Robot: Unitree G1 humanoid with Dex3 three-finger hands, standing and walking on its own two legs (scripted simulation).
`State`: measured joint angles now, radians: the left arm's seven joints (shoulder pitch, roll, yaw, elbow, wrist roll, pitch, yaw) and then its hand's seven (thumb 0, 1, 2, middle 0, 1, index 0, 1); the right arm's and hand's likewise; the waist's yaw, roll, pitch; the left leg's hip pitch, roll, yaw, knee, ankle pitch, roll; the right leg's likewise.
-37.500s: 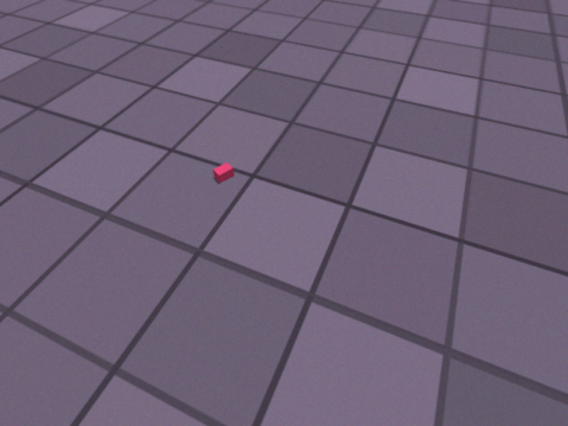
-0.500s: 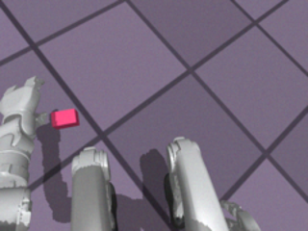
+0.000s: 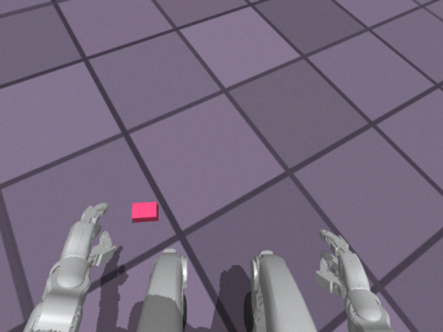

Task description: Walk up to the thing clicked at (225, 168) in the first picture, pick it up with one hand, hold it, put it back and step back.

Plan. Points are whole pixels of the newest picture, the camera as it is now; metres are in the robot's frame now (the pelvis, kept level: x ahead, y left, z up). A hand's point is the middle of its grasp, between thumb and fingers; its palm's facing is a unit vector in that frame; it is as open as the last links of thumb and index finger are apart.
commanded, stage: home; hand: left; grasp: from above
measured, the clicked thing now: (145, 212) +0.48 +0.26 -0.55
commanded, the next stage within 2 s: none
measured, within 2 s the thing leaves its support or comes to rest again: neither
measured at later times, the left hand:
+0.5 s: hand (78, 259) +0.22 +0.19 +0.10, palm faces +0.11 -0.97 -0.21, open 7.4 cm
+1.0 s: hand (80, 273) +0.21 +0.18 +0.10, palm faces +0.11 -0.97 -0.20, open 7.4 cm
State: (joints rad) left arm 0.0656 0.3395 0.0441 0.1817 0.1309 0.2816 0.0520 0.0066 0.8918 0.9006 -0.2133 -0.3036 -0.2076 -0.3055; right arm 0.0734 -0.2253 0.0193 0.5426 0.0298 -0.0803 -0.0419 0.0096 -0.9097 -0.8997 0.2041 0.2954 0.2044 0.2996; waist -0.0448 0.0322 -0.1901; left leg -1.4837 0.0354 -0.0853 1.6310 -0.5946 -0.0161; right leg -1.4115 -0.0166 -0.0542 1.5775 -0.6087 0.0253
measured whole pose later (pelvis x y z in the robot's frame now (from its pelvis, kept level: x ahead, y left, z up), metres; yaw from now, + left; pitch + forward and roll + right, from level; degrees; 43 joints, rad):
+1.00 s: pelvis +0.06 -0.01 +0.14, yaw +3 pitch +9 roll -3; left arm 0.50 0.22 0.04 -0.12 -0.05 0.45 0.02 0.01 0.90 0.90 -0.20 -0.30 -0.20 -0.30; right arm 0.29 -0.22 0.04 0.55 0.00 -0.25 -0.19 0.01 -0.90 -0.90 0.21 0.30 0.21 0.30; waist -0.04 0.05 -0.16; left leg -0.70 0.04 -0.06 1.01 -0.47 -0.02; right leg -0.63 -0.02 -0.07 0.94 -0.47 0.02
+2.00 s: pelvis +0.07 +0.00 +0.14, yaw +3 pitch +10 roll -3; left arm 0.50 0.23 0.03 -0.14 -0.06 0.46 0.02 0.01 0.90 0.90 -0.20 -0.30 -0.20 -0.30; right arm 0.29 -0.22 0.03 0.55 0.00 -0.25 -0.19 0.02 -0.90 -0.90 0.21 0.30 0.21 0.30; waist -0.04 0.05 -0.17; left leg -0.70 0.04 -0.06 1.02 -0.49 -0.02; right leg -0.63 -0.02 -0.06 0.95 -0.49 0.02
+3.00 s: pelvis +0.06 +0.01 +0.19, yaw +3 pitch -2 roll -1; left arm 0.25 0.29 0.05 0.92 0.04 0.03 0.03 0.01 0.91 0.90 -0.20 -0.30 -0.20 -0.30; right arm 0.20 -0.29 -0.04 0.97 -0.05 0.00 -0.02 0.01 -0.91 -0.90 0.21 0.30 0.21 0.30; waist 0.02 0.00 0.05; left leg -0.30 0.00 -0.01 0.66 -0.32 0.01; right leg -0.25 -0.05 -0.03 0.63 -0.34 0.04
